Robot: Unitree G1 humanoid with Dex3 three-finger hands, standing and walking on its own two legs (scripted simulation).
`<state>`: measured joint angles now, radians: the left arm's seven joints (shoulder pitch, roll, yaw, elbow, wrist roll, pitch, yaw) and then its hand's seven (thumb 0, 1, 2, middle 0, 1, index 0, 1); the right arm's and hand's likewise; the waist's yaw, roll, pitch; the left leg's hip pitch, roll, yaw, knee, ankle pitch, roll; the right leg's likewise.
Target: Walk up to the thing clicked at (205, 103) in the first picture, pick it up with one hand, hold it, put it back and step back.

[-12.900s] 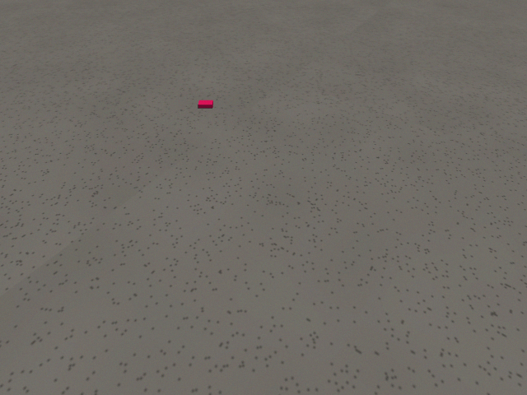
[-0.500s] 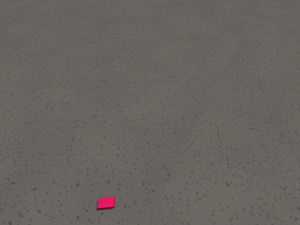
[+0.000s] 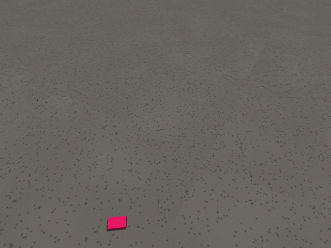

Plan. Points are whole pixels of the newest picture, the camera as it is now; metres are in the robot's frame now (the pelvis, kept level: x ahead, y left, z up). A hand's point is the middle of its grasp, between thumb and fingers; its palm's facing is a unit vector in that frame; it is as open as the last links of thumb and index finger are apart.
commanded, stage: rise first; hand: left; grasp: from above
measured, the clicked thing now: (117, 222) +0.43 +0.27 -0.77
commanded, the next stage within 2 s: none
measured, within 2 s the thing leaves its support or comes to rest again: neither
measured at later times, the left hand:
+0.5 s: hand out of the picture +0.13 +0.26 -0.19, palm faces -0.08 -0.91 -0.41, open 12.7 cm
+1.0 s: hand out of the picture +0.12 +0.28 -0.27, palm faces -0.26 -0.81 -0.53, open 13.8 cm
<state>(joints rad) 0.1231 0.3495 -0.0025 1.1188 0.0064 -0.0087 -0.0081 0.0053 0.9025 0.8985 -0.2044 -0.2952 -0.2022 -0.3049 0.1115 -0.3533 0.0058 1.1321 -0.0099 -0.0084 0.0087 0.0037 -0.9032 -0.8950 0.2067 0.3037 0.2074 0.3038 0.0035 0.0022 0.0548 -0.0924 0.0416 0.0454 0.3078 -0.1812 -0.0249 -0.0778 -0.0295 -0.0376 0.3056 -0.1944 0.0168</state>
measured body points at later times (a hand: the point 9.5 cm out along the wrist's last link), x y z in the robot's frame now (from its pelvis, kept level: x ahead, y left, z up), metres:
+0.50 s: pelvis -0.01 +0.01 -0.05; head +0.06 +0.01 +0.40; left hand +0.14 +0.31 -0.17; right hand +0.10 -0.25 -0.16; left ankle -0.01 +0.13 -0.75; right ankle -0.02 -0.13 -0.75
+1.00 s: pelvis -0.03 +0.01 -0.13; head +0.09 +0.03 +0.31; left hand +0.13 +0.32 -0.24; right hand +0.16 -0.23 -0.22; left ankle -0.01 +0.13 -0.75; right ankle -0.02 -0.13 -0.75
